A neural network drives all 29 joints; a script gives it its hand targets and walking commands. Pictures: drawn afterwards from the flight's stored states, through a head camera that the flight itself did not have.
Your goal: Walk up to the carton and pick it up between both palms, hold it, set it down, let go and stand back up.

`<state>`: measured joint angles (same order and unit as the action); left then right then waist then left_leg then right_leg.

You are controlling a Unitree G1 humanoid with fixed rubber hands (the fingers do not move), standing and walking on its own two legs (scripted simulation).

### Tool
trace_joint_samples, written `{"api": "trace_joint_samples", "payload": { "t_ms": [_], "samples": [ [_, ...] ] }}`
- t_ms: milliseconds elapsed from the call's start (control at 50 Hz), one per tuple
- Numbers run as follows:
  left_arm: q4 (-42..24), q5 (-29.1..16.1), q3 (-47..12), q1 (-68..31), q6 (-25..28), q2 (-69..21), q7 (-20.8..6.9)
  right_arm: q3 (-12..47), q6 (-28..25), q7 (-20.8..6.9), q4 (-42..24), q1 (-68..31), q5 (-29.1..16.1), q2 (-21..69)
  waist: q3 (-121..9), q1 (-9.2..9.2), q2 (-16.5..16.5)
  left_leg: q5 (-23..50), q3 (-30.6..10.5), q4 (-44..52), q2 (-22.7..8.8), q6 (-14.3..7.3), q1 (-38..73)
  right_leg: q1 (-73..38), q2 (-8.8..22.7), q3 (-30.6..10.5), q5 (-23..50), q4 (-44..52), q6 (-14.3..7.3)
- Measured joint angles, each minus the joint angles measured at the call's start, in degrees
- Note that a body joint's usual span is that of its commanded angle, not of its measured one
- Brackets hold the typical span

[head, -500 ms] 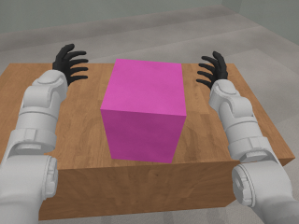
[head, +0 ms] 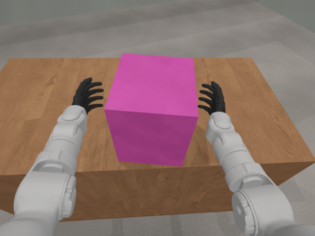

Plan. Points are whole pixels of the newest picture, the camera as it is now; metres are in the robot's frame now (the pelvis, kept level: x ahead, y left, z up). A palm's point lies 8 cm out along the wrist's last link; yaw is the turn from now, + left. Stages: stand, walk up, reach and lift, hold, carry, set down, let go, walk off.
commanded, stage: reach and lift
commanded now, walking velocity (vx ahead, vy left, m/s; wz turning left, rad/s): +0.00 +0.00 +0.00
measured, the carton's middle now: (153, 112) +0.44 -0.02 +0.04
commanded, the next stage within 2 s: none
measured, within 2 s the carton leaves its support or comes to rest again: neither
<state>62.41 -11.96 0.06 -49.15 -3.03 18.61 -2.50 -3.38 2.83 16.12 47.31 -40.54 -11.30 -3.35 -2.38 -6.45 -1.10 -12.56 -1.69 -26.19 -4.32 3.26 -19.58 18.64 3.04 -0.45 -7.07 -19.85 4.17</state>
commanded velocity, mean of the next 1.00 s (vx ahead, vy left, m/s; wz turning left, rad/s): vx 0.00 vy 0.00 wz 0.00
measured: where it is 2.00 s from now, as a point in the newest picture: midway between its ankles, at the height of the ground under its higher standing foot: outside the picture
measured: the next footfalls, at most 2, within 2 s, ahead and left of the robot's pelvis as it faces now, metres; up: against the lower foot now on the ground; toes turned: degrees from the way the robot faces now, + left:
none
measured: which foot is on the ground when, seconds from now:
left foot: down 0.00-1.00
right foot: down 0.00-1.00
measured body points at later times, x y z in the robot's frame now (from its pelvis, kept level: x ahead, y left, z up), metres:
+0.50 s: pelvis +0.00 +0.00 -0.01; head +0.04 +0.02 +0.44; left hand +0.46 +0.14 +0.07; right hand +0.41 -0.18 +0.08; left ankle +0.00 +0.15 -0.74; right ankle +0.03 -0.17 -0.74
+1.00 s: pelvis -0.01 +0.00 -0.01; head +0.04 +0.04 +0.44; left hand +0.46 +0.13 +0.07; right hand +0.40 -0.16 +0.08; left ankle +0.00 +0.15 -0.74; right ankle +0.03 -0.17 -0.74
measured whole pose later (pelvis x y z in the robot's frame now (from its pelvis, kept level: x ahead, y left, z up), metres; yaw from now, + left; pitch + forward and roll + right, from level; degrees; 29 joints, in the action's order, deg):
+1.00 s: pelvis -0.01 +0.00 -0.01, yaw -1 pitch +12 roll -2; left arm 76.4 -5.1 3.1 -57.0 7.3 12.2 2.0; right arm -12.6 -5.8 16.7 62.7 -49.2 -3.5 2.3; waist -7.5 -7.4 -1.9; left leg -13.5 -1.8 -31.6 -4.4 3.1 -30.3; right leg 29.1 2.6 -1.1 -7.2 -24.2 4.3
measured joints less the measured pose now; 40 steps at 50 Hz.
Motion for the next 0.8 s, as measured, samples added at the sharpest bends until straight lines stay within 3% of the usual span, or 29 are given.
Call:
{"api": "trace_joint_samples", "payload": {
  "t_ms": [160,340,500,800],
  "samples": [
    [11.63,-1.6,-3.98,-4.19,7.95,-0.57,1.53,-1.63,-4.4,-1.94,11.89,-4.81,1.13,0.54,-3.88,-0.76,-0.95,-0.93,-0.62,-3.43,0.01,0.04,-5.73,5.35,-0.09,0.32,-0.85,-3.03,-0.15],
    [15.51,-2.03,-5.83,-6.21,11.8,-1.35,2.01,0.78,-8.91,-1.96,18.13,-7.68,-2.05,0.31,-6.39,-1.16,0.42,-2.22,-0.87,-5.95,-0.32,0.07,-9.21,8.42,-0.49,0.37,-1.59,-4.64,-0.06],
    [16.42,-1.95,-4.04,-5.77,12.8,-3.08,1.5,3.32,-10.75,-0.89,16.87,-7.43,-3.47,0.06,-5.51,-0.55,0.89,-1.81,-0.4,-5.74,-0.32,0.09,-9.66,9.57,-0.53,-0.19,-1.46,-5.3,-0.07],
    [15.41,2.95,-0.65,-7.8,12.15,-5.53,3.9,-4.25,-8.99,1.39,16.32,-9.14,2.85,4.4,-6.31,-0.87,0.08,-0.69,-0.42,-5.76,-0.18,0.12,-12.38,12.41,-0.53,-0.38,-0.43,-5.51,-0.16]
  ]
}}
